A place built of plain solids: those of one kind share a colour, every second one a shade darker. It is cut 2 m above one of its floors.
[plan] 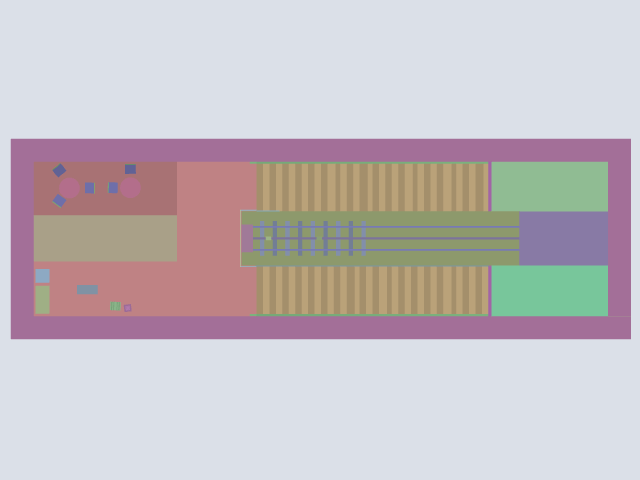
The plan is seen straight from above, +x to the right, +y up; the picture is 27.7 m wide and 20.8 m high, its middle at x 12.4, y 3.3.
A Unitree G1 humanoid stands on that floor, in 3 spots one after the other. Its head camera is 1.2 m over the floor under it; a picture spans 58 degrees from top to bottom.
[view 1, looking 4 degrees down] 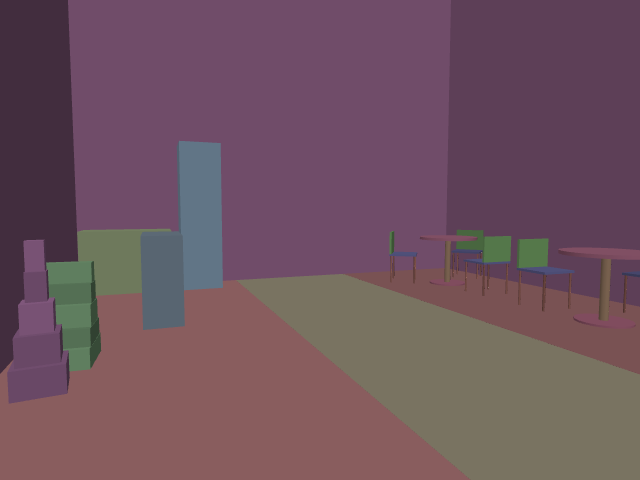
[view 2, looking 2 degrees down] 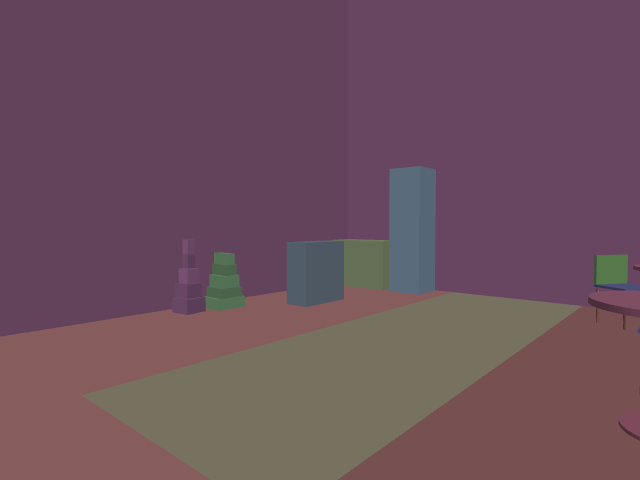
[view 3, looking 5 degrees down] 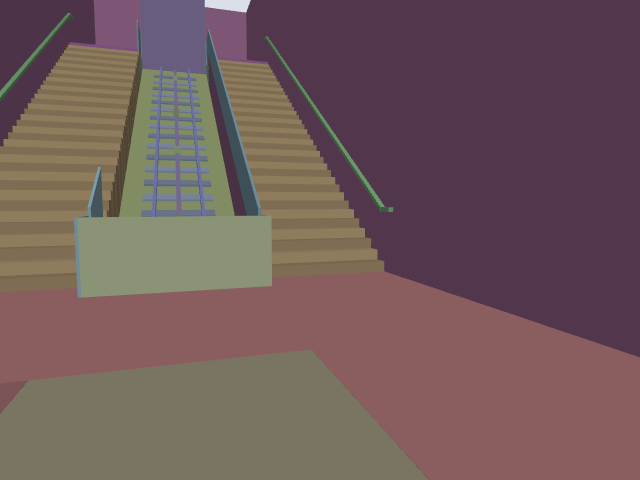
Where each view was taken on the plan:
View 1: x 7.37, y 1.08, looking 159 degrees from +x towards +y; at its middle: wall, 7.91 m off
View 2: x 7.37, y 5.62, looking -139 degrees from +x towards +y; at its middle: wall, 8.57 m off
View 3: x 2.90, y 3.37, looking -18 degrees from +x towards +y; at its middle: step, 7.71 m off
